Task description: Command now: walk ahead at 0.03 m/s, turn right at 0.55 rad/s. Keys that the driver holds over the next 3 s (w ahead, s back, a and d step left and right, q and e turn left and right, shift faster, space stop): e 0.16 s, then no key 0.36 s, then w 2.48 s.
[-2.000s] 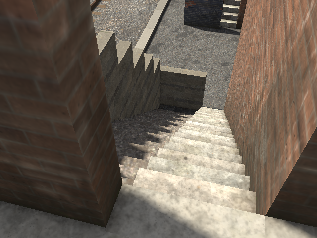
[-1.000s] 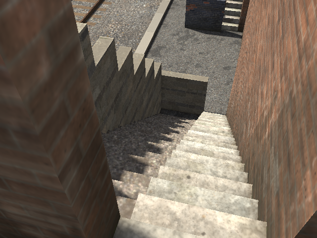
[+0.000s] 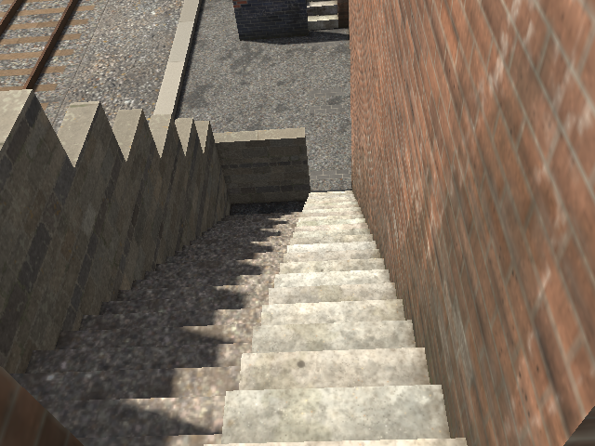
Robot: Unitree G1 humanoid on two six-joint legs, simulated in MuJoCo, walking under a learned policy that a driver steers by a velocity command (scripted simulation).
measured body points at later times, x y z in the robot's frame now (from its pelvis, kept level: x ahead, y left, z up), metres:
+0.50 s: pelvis +0.02 +0.02 +0.02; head +0.04 +0.04 +0.47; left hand +0.18 +0.24 -0.10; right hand +0.09 -0.24 -0.09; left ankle +0.03 +0.11 -0.72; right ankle -0.01 -0.09 -0.69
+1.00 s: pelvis +0.11 +0.03 +0.02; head +0.13 +0.01 +0.47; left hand +0.11 +0.30 -0.11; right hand +0.21 -0.25 -0.10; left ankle +0.22 +0.14 -0.69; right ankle -0.01 -0.07 -0.72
